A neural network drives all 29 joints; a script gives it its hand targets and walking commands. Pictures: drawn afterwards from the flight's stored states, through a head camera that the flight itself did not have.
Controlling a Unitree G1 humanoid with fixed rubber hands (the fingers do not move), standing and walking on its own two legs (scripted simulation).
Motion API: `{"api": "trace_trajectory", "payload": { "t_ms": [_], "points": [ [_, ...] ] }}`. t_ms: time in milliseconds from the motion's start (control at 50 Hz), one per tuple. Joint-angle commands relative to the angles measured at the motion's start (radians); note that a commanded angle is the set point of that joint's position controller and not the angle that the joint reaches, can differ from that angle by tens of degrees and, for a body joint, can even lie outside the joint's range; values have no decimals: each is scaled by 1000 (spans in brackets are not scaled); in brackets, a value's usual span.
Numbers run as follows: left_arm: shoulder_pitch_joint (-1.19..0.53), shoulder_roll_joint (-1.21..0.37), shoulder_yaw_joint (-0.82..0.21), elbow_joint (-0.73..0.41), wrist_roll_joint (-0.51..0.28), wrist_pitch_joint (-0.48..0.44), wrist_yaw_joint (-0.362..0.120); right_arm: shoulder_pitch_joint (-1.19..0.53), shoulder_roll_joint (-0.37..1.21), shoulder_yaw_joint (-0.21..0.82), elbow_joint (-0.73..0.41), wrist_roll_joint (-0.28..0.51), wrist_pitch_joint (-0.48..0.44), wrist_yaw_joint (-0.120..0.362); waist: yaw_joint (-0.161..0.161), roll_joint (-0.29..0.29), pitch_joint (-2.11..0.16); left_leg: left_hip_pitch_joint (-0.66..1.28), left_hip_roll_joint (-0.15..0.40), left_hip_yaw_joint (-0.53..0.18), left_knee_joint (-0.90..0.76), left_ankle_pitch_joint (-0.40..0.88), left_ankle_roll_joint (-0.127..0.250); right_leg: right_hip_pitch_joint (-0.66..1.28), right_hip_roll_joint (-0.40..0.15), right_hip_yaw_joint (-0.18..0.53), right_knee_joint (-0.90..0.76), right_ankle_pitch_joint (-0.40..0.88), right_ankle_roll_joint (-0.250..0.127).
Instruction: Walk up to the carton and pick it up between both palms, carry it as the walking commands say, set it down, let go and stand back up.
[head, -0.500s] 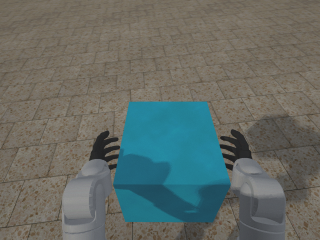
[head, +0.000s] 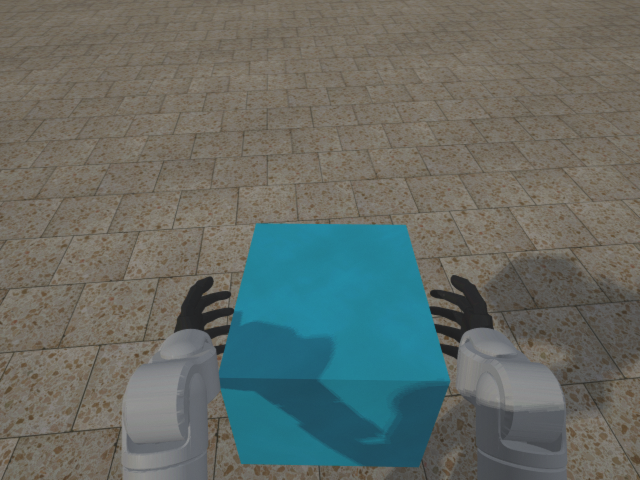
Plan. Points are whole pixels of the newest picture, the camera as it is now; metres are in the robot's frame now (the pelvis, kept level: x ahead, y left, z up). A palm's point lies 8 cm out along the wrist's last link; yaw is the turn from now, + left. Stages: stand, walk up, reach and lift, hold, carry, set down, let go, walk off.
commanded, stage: carry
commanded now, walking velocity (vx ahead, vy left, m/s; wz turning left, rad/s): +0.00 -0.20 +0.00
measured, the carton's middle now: (330, 334) +0.32 +0.00 +0.00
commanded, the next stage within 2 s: none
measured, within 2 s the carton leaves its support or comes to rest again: neither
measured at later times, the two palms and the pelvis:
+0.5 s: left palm (349, 377) +0.23 -0.01 +0.07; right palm out of the picture +0.21 -0.32 +0.09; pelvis -0.05 -0.16 -0.01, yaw +0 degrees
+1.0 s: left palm (475, 388) +0.21 -0.14 +0.08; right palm out of the picture +0.17 -0.45 +0.08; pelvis -0.06 -0.27 -0.01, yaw -1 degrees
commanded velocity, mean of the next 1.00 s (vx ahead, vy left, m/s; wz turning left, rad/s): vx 0.00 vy -0.08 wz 0.00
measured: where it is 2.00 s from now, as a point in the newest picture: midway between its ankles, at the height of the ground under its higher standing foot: outside the picture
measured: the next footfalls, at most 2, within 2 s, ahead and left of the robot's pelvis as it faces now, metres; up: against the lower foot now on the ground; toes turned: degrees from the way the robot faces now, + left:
right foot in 0.14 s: +0.11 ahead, -0.22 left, +0.00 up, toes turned -4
left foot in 0.40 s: -0.01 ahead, -0.12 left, +0.00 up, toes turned +2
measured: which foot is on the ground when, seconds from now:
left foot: down 0.00-0.16, up 0.18-0.38, down 0.40-1.00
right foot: up 0.00-0.12, down 0.14-0.42, up 0.44-0.66, down 0.68-1.00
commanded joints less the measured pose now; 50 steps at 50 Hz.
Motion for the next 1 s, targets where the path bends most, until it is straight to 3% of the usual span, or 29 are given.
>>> {"api": "trace_trajectory", "payload": {
  "t_ms": [0,40,60,80,100,120,140,180,260,280,320,340,360,420,460,540,600,640,660,720,740,760,780,820,840,900,940,960,980],
  "points": [
    [-602,-984,-675,-194,-424,-46,-249,-481,963,627,-185,367,-36,251,-9,156,-91,-50,211,-36,-40,366,93,214,-39,-115,-345,9,-23],
    [-537,-970,-656,-113,-446,-19,-261,-394,967,583,-100,331,-21,218,-5,92,-132,-163,200,-49,11,110,96,319,-36,-87,-390,81,-33],
    [-532,-989,-680,-149,-462,-25,-266,-373,958,580,-116,315,-24,220,8,22,-188,-163,121,29,137,56,56,383,-72,-29,-450,162,-51],
    [-541,-961,-661,-124,-450,-15,-256,-335,939,542,-56,294,-11,214,7,-107,-181,-179,38,93,250,-88,32,347,-133,21,-546,283,-81],
    [-476,-941,-647,-95,-435,-3,-262,-332,905,552,-95,286,-9,214,13,-363,-163,-290,-50,107,445,-280,-10,376,-274,260,-632,430,-142],
    [-421,-950,-651,-100,-437,-6,-263,-313,906,565,-103,312,-20,228,11,-265,-213,-233,-78,43,494,-371,-14,360,-298,290,-583,625,-206],
    [-452,-963,-642,-78,-437,0,-273,-354,918,571,-109,309,-19,221,2,-261,-211,-296,-68,19,591,-368,-10,392,-317,256,-572,719,-194],
    [-379,-962,-603,-46,-389,5,-266,-437,925,611,-129,365,-8,246,14,-154,-231,-234,-44,7,592,-292,20,324,-270,200,-575,432,-203],
    [-492,-1070,-619,-138,-377,-67,-255,-601,1049,689,-221,438,-54,271,11,-270,-308,-181,-52,17,349,-164,46,336,-266,169,-632,236,-210],
    [-506,-1086,-646,-182,-390,-75,-250,-543,1065,683,-209,449,-61,281,-5,-165,-352,-108,-48,11,204,-87,61,344,-255,130,-571,340,-199],
    [-508,-1076,-644,-218,-388,-98,-247,-602,1082,716,-272,489,-88,281,-21,-125,-381,108,-22,9,-67,-30,76,258,-192,103,-597,245,-121],
    [-487,-1092,-661,-217,-398,-103,-242,-596,1041,686,-325,482,-104,279,-29,150,-387,218,130,-217,-158,49,99,142,-143,45,-437,260,-106],
    [-536,-1092,-667,-258,-395,-111,-241,-646,1068,713,-341,507,-105,283,-13,365,-330,198,382,-508,-205,227,166,-49,-51,-26,-202,19,-61],
    [-458,-1037,-666,-191,-370,-82,-233,-479,1016,661,-199,442,-79,289,-14,155,-211,120,379,-305,-103,490,235,-134,-92,74,47,-24,-54],
    [-391,-995,-660,-168,-372,-90,-229,-418,973,651,-179,425,-85,288,-2,123,-264,231,240,-128,-36,652,178,-98,-89,21,-64,57,-70],
    [-414,-951,-673,-179,-402,-63,-226,-329,933,607,-130,364,-48,263,-20,129,-261,259,153,-12,50,721,109,59,22,-122,-369,109,-63],
    [-381,-915,-658,-106,-406,-34,-239,-237,863,561,-76,302,-35,235,-8,105,-284,114,103,25,131,517,54,332,-61,-61,-572,385,-75],
    [-376,-905,-660,-52,-411,-3,-252,-219,831,552,-71,269,-17,220,-16,-114,-280,-138,28,59,258,24,-28,495,-273,162,-502,1036,-117],
    [-427,-927,-681,-80,-424,-3,-252,-244,856,543,-61,284,-16,229,-19,-168,-249,-199,5,41,246,-146,-33,513,-304,176,-494,1106,-140],
    [-480,-940,-640,-83,-416,-3,-264,-402,887,584,-87,309,-4,234,-13,-257,-124,-146,-18,64,117,-97,-22,368,-290,173,-563,814,-151],
    [-467,-969,-650,-48,-407,4,-263,-451,892,589,-115,323,-6,241,-16,-148,-129,-54,-14,67,89,32,-22,284,-250,151,-573,645,-136],
    [-448,-937,-616,-61,-383,-9,-254,-475,912,624,-124,356,-10,247,-18,-197,-124,-63,12,50,19,68,-24,320,-240,91,-548,586,-119],
    [-390,-940,-595,-47,-357,-14,-251,-540,902,647,-184,382,-16,254,-15,-99,-154,-24,27,31,32,129,-10,291,-228,87,-545,529,-110],
    [-495,-1005,-621,-145,-381,-46,-250,-570,1013,700,-216,425,-28,265,-14,-167,-208,-52,32,-1,45,92,5,342,-219,75,-554,359,-100],
    [-474,-1024,-625,-168,-377,-52,-250,-613,1007,717,-301,439,-37,270,-7,-125,-226,-69,33,-4,21,63,14,341,-212,85,-564,251,-103],
    [-422,-988,-581,-155,-346,-55,-241,-559,1027,716,-233,467,-33,278,-1,-50,-232,-94,40,-45,-22,-1,33,352,-191,88,-583,113,-114],
    [-404,-1002,-570,-149,-343,-60,-240,-604,1040,735,-256,476,-31,274,3,-164,-283,-98,-7,10,92,-42,9,357,-230,185,-642,212,-104],
    [-444,-992,-606,-181,-355,-53,-234,-530,1017,700,-213,451,-23,275,0,-66,-308,-84,-25,31,90,-46,6,374,-246,203,-648,235,-108],
    [-437,-975,-595,-172,-342,-51,-232,-558,1030,706,-203,459,-23,270,3,-75,-290,-83,-21,9,81,-34,9,375,-250,200,-651,283,-107]
  ]
}}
